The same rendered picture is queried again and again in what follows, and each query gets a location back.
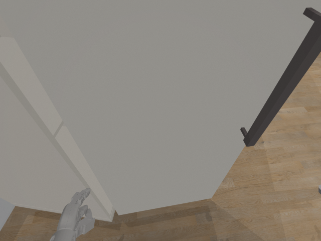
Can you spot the handle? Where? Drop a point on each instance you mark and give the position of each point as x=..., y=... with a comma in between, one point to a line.
x=299, y=65

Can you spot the left robot hand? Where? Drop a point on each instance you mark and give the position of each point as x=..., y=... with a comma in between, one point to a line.
x=72, y=214

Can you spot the fridge door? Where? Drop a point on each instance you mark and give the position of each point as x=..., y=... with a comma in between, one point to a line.
x=155, y=92

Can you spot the robot left forearm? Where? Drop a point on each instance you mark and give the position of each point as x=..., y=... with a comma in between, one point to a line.
x=64, y=235

